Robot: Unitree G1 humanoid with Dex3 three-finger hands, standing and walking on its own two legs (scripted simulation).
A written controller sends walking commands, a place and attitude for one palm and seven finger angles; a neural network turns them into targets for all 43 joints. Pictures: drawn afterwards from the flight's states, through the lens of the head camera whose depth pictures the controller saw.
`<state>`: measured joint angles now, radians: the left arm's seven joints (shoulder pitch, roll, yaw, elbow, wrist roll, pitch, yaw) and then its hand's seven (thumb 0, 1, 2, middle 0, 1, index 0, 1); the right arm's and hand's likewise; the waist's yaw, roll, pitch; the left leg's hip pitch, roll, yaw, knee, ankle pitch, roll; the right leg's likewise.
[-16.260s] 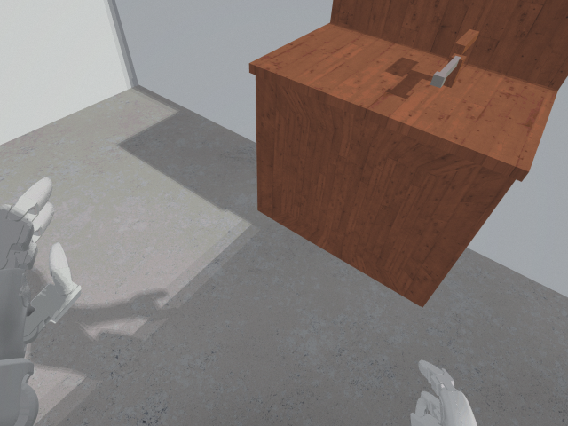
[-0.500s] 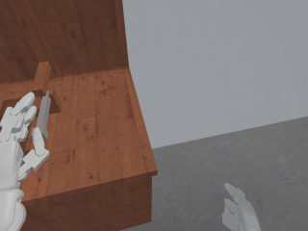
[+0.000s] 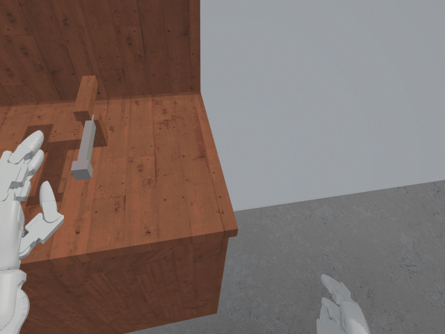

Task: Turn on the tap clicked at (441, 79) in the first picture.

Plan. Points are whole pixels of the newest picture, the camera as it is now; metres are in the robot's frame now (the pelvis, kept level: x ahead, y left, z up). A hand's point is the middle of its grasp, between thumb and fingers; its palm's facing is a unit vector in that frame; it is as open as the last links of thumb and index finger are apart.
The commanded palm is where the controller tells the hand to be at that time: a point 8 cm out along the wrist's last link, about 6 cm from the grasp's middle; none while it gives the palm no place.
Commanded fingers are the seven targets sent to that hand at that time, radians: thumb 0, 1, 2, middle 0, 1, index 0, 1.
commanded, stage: come to a stop and stand still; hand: left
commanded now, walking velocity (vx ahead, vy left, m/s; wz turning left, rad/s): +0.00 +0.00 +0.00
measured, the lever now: (82, 169) +0.37 +0.30 +0.08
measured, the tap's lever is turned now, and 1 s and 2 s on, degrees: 0 0 0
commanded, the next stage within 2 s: look again from close up in 0.06 s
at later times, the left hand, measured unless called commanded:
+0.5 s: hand (72, 180) +0.27 +0.25 +0.17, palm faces +0.40 -0.84 -0.37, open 7.4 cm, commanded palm +0.21 +0.28 +0.18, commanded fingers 0.00 0.90 0.90 -0.20 -0.30 -0.20 -0.30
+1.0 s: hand (78, 177) +0.28 +0.24 +0.17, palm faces +0.41 -0.82 -0.39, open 7.4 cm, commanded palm +0.23 +0.27 +0.18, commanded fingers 0.00 0.90 0.90 -0.20 -0.30 -0.20 -0.30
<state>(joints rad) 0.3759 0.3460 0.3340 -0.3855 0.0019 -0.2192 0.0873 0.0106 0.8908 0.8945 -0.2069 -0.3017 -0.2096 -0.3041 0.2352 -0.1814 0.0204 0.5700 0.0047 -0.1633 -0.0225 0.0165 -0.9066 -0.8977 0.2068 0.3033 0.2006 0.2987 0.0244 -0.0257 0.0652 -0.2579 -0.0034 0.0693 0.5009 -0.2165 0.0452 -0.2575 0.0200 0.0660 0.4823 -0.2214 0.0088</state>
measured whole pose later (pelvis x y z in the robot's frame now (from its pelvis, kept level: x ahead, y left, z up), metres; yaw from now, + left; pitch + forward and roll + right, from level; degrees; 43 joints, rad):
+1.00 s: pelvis +0.07 -0.01 +0.00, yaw +1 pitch -1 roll -1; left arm 0.47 0.37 0.36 -0.51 -0.05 -0.18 0.13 0.01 0.89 0.89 -0.21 -0.30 -0.21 -0.30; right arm 0.18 -0.18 0.02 0.56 0.02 -0.08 -0.04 0.02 -0.91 -0.90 0.21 0.30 0.20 0.30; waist 0.03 0.00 0.05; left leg -0.20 0.01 0.05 0.48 -0.27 0.02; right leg -0.18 0.04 0.06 0.43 -0.23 0.00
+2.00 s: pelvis +0.04 +0.00 +0.00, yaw +5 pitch +1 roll -1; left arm 0.41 0.40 0.35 -0.43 -0.10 -0.26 0.11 0.01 0.89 0.89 -0.21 -0.30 -0.21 -0.30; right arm 0.18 -0.21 0.01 0.65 0.03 -0.17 0.02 0.02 -0.91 -0.90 0.21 0.30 0.20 0.30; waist 0.05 -0.03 0.06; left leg -0.31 -0.05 0.00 0.51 -0.22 0.05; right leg -0.27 -0.02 0.00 0.49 -0.23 0.03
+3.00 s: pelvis -0.04 -0.01 -0.02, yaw -3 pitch -1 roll +2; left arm 0.48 0.46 0.42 -0.50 -0.10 -0.18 0.12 0.01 0.89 0.89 -0.21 -0.30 -0.21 -0.30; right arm 0.23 -0.21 -0.04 0.61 0.05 -0.12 -0.01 0.02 -0.91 -0.90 0.20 0.30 0.20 0.30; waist 0.02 -0.05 0.09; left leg -0.35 0.03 0.09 0.67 -0.31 -0.01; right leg -0.47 0.00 0.09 0.72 -0.27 0.01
